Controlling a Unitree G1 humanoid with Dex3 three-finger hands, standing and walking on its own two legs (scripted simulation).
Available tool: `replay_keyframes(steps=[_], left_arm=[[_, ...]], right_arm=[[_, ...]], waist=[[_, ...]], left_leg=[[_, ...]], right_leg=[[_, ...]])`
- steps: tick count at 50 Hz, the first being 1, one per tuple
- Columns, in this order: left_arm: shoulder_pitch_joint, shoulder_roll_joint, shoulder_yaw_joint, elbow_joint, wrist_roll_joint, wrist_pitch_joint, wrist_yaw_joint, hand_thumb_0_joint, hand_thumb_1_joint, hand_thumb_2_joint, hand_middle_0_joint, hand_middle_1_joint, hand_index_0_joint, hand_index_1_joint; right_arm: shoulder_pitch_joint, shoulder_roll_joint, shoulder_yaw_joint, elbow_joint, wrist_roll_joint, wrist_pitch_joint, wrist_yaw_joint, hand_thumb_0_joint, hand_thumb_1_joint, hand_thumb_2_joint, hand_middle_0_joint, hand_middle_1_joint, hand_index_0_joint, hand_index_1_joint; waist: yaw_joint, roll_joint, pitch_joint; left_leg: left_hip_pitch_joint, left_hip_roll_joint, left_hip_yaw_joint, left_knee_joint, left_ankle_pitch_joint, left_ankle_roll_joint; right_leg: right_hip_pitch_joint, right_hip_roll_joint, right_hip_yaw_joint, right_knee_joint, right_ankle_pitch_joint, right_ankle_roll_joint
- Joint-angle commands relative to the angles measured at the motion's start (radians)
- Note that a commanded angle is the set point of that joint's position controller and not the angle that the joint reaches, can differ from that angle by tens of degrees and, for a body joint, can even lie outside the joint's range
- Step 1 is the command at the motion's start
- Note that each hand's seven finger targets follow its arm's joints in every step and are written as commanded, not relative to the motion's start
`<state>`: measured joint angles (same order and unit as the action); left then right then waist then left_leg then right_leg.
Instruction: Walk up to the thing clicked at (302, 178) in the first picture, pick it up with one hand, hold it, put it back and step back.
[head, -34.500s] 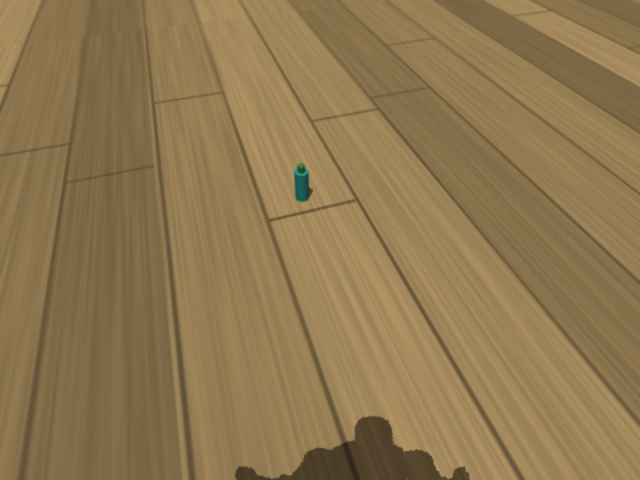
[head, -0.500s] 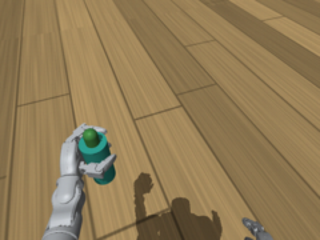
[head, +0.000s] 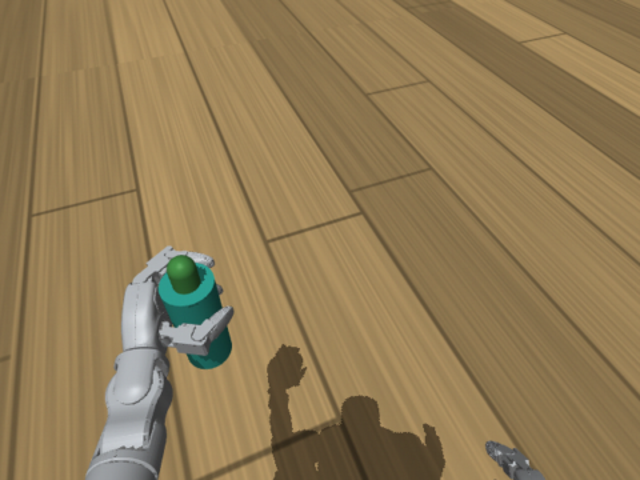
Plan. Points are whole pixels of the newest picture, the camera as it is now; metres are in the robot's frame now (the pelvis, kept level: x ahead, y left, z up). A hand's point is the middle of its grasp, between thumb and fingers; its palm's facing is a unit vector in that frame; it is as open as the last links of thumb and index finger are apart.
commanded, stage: hold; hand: left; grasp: from the side
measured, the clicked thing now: (196, 310) +0.33 +0.17 +0.03
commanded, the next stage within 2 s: crouch in 0.16 s
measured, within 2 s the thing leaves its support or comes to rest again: neither
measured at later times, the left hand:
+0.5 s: hand (199, 310) +0.33 +0.17 +0.03, palm faces +0.18 -0.98 +0.00, open 9.1 cm
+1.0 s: hand (215, 355) +0.36 +0.20 -0.20, palm faces +0.22 -0.98 -0.02, open 9.0 cm
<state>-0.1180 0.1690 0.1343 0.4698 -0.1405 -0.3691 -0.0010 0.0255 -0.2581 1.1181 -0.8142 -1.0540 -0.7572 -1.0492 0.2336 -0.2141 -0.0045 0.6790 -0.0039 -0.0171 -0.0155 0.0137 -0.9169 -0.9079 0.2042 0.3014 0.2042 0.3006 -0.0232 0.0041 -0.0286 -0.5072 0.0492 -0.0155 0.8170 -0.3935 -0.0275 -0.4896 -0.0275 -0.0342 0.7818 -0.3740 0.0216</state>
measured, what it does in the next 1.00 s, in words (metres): lowers itself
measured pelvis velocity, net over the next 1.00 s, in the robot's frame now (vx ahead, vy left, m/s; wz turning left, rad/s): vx -0.04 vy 0.00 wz -0.03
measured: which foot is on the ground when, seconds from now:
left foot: down 0.00-1.00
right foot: down 0.00-1.00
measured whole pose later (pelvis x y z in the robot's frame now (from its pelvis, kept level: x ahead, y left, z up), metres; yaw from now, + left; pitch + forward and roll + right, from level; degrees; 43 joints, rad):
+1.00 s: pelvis -0.04 +0.00 -0.18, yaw -2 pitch +30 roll -3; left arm -0.44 0.26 0.35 0.93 -0.13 -0.76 -0.05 0.03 -0.25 1.10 -0.81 -1.05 -0.75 -1.05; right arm 0.16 -0.26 -0.03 0.72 -0.08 -0.02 0.07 0.01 -0.90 -0.91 0.20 0.30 0.20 0.30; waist -0.08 0.00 -0.20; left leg -1.53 0.05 -0.07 1.66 -0.65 -0.04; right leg -1.51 -0.02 -0.04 1.62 -0.63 0.01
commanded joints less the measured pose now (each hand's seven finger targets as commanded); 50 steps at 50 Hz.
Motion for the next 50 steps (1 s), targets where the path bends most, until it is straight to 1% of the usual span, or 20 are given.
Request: replay_keyframes(steps=[1, 3, 4, 7, 8, 13, 14, 17, 18, 19, 21, 24, 25, 29, 36, 38, 40, 42, 44, 50], left_arm=[[-0.338, 0.156, 0.053, -0.336, -0.009, -0.112, 0.009, 0.000, 0.272, 1.208, -1.216, -1.349, -1.227, -1.351], [-0.315, 0.094, 0.016, -0.275, -0.020, -0.103, 0.003, 0.000, 0.283, 1.223, -1.210, -1.352, -1.222, -1.354], [-0.350, 0.126, 0.050, -0.310, -0.025, -0.109, 0.008, 0.000, 0.299, 1.212, -1.207, -1.346, -1.219, -1.346], [-0.359, 0.154, 0.050, -0.359, -0.014, -0.117, 0.010, 0.000, 0.290, 1.207, -1.217, -1.351, -1.229, -1.351], [-0.300, 0.142, 0.044, -0.303, -0.009, -0.108, 0.008, 0.000, 0.277, 1.213, -1.232, -1.366, -1.245, -1.365], [-0.362, 0.132, 0.029, -0.331, -0.019, -0.099, 0.007, 0.000, 0.280, 1.260, -1.240, -1.382, -1.244, -1.392], [-0.341, 0.107, 0.006, -0.296, -0.013, -0.094, 0.006, 0.000, 0.253, 1.189, -1.225, -1.325, -1.236, -1.324], [-0.338, 0.135, 0.041, -0.291, -0.006, -0.102, 0.020, 0.000, 0.333, 1.206, -1.248, -1.342, -1.264, -1.336], [-0.319, 0.100, 0.025, -0.229, -0.006, -0.102, 0.020, 0.000, 0.322, 1.215, -1.251, -1.351, -1.267, -1.346], [-0.338, 0.118, 0.052, -0.272, -0.012, -0.115, 0.030, 0.000, 0.310, 1.213, -1.257, -1.356, -1.273, -1.350], [-0.297, 0.072, 0.037, -0.164, -0.016, -0.120, 0.030, 0.000, 0.286, 1.212, -1.253, -1.358, -1.270, -1.352], [-0.319, 0.095, 0.053, -0.122, 0.004, -0.165, 0.028, 0.000, 0.273, 1.202, -1.244, -1.354, -1.264, -1.345], [-0.391, 0.141, 0.080, -0.166, 0.011, -0.189, 0.029, 0.000, 0.260, 1.195, -1.236, -1.342, -1.255, -1.336], [-0.405, 0.104, 0.072, -0.019, 0.015, -0.260, 0.013, 0.000, 0.236, 1.191, -1.237, -1.341, -1.253, -1.336], [-0.520, 0.197, 0.165, 0.089, 0.002, -0.421, -0.019, 0.000, 0.188, 1.182, -1.234, -1.338, -1.247, -1.337], [-0.542, 0.199, 0.157, 0.117, 0.001, -0.452, -0.029, 0.000, 0.197, 1.162, -1.215, -1.312, -1.228, -1.311], [-0.540, 0.235, 0.200, 0.170, -0.003, -0.470, -0.039, 0.000, 0.194, 1.163, -1.202, -1.290, -1.208, -1.295], [-0.568, 0.215, 0.182, 0.208, -0.004, -0.482, -0.048, 0.000, 0.203, 1.143, -1.202, -1.271, -1.207, -1.276], [-0.594, 0.276, 0.238, 0.201, -0.004, -0.495, -0.044, 0.000, 0.193, 1.163, -1.206, -1.284, -1.210, -1.291], [-0.685, 0.326, 0.283, 0.225, 0.000, -0.512, -0.055, 0.000, 0.289, 1.235, -1.237, -1.334, -1.241, -1.341]], right_arm=[[-0.042, -0.131, -0.045, -0.129, 0.005, -0.041, -0.015, 0.000, -0.920, -0.908, 0.199, 0.300, 0.199, 0.300], [-0.049, -0.127, -0.042, -0.131, 0.004, -0.044, -0.013, 0.000, -0.915, -0.908, 0.199, 0.300, 0.199, 0.300], [-0.049, -0.127, -0.045, -0.125, 0.006, -0.044, -0.013, 0.000, -0.913, -0.907, 0.199, 0.300, 0.199, 0.300], [-0.052, -0.130, -0.047, -0.132, 0.004, -0.046, -0.011, 0.000, -0.920, -0.908, 0.199, 0.300, 0.199, 0.300], [-0.049, -0.129, -0.047, -0.133, 0.004, -0.046, -0.012, 0.000, -0.924, -0.909, 0.199, 0.300, 0.199, 0.300], [-0.046, -0.131, -0.044, -0.130, 0.007, -0.045, -0.014, 0.000, -0.911, -0.913, 0.199, 0.301, 0.200, 0.301], [-0.042, -0.130, -0.043, -0.124, 0.005, -0.047, -0.014, 0.000, -0.885, -0.904, 0.199, 0.300, 0.200, 0.300], [-0.043, -0.130, -0.049, -0.115, 0.005, -0.045, -0.011, 0.000, -0.874, -0.902, 0.199, 0.300, 0.199, 0.300], [-0.045, -0.128, -0.047, -0.118, 0.002, -0.044, -0.007, 0.000, -0.877, -0.903, 0.199, 0.300, 0.200, 0.300], [-0.044, -0.127, -0.049, -0.116, 0.001, -0.045, -0.005, 0.000, -0.876, -0.902, 0.199, 0.300, 0.199, 0.300], [-0.044, -0.125, -0.048, -0.115, -0.002, -0.045, 0.002, 0.000, -0.879, -0.903, 0.199, 0.300, 0.199, 0.300], [-0.043, -0.132, -0.060, -0.108, -0.012, -0.043, 0.013, 0.000, -0.877, -0.901, 0.199, 0.300, 0.199, 0.300], [-0.039, -0.135, -0.064, -0.102, -0.017, -0.042, 0.015, 0.000, -0.877, -0.902, 0.199, 0.300, 0.199, 0.300], [-0.032, -0.134, -0.071, -0.090, -0.028, -0.046, 0.031, 0.000, -0.886, -0.903, 0.199, 0.300, 0.199, 0.300], [-0.021, -0.156, -0.073, -0.081, -0.045, -0.051, 0.048, 0.000, -0.892, -0.904, 0.199, 0.300, 0.199, 0.300], [-0.018, -0.169, -0.074, -0.085, -0.048, -0.052, 0.053, 0.000, -0.891, -0.903, 0.199, 0.300, 0.199, 0.300], [-0.012, -0.181, -0.073, -0.070, -0.052, -0.048, 0.057, 0.000, -0.892, -0.905, 0.199, 0.300, 0.199, 0.300], [-0.006, -0.195, -0.076, -0.063, -0.058, -0.045, 0.061, 0.000, -0.900, -0.906, 0.198, 0.300, 0.199, 0.300], [-0.014, -0.205, -0.078, -0.060, -0.062, -0.038, 0.065, 0.000, -0.907, -0.909, 0.198, 0.300, 0.199, 0.300], [-0.003, -0.216, -0.075, -0.031, -0.074, -0.024, 0.073, 0.000, -0.915, -0.912, 0.199, 0.300, 0.200, 0.300]], waist=[[0.005, 0.044, -0.284], [-0.006, 0.019, -0.257], [0.001, 0.021, -0.264], [0.009, 0.050, -0.283], [0.008, 0.037, -0.280], [-0.010, 0.026, -0.282], [-0.014, 0.012, -0.273], [0.001, 0.037, -0.250], [-0.005, 0.016, -0.226], [0.006, 0.017, -0.243], [-0.006, -0.006, -0.227], [-0.008, 0.001, -0.221], [-0.008, 0.028, -0.260], [-0.030, 0.025, -0.259], [-0.037, 0.046, -0.469], [-0.044, 0.052, -0.549], [-0.028, 0.075, -0.594], [-0.049, 0.082, -0.638], [-0.025, 0.116, -0.654], [-0.049, 0.107, -0.759]], left_leg=[[0.135, -0.042, 0.021, -0.123, 0.214, 0.020], [0.118, -0.038, 0.016, -0.123, 0.208, 0.022], [0.112, -0.038, 0.015, -0.123, 0.195, 0.021], [0.114, -0.044, 0.020, -0.124, 0.175, 0.022], [0.117, -0.043, 0.021, -0.123, 0.182, 0.022], [0.125, -0.040, 0.019, -0.114, 0.222, 0.025], [0.133, -0.038, 0.018, -0.116, 0.230, 0.024], [0.117, -0.038, 0.015, -0.121, 0.206, 0.019], [0.095, -0.036, 0.012, -0.118, 0.193, 0.021], [0.089, -0.036, 0.011, -0.115, 0.189, 0.021], [0.055, -0.035, 0.010, -0.091, 0.192, 0.024], [0.005, -0.035, 0.006, -0.058, 0.165, 0.023], [-0.005, -0.036, 0.007, -0.037, 0.162, 0.023], [-0.118, -0.039, 0.002, 0.057, 0.096, 0.024], [-0.393, -0.047, -0.016, 0.331, 0.008, 0.028], [-0.454, -0.046, -0.017, 0.412, 0.036, 0.031], [-0.512, -0.046, -0.018, 0.489, 0.073, 0.032], [-0.552, -0.045, -0.029, 0.544, 0.085, 0.031], [-0.594, -0.044, -0.031, 0.579, 0.064, 0.026], [-0.758, -0.044, -0.033, 0.741, 0.057, 0.035]], right_leg=[[0.120, 0.029, -0.006, -0.099, 0.241, -0.024], [0.101, 0.032, -0.010, -0.098, 0.238, -0.023], [0.105, 0.032, -0.010, -0.099, 0.227, -0.024], [0.118, 0.026, -0.005, -0.104, 0.206, -0.023], [0.122, 0.027, -0.005, -0.105, 0.212, -0.023], [0.118, 0.029, -0.005, -0.103, 0.261, -0.019], [0.110, 0.030, -0.007, -0.098, 0.268, -0.020], [0.089, 0.030, -0.013, -0.093, 0.233, -0.025], [0.078, 0.031, -0.016, -0.090, 0.219, -0.025], [0.077, 0.031, -0.017, -0.084, 0.214, -0.026], [0.046, 0.030, -0.016, -0.069, 0.222, -0.025], [-0.013, 0.028, -0.014, -0.026, 0.195, -0.028], [-0.027, 0.026, -0.008, -0.013, 0.193, -0.030], [-0.164, 0.026, 0.000, 0.080, 0.135, -0.035], [-0.414, 0.023, 0.016, 0.326, 0.034, -0.041], [-0.457, 0.020, 0.028, 0.393, 0.054, -0.040], [-0.526, 0.023, 0.033, 0.468, 0.076, -0.042], [-0.603, 0.028, 0.019, 0.538, 0.079, -0.048], [-0.673, 0.028, 0.019, 0.594, 0.043, -0.054], [-0.778, 0.032, 0.026, 0.737, 0.048, -0.050]])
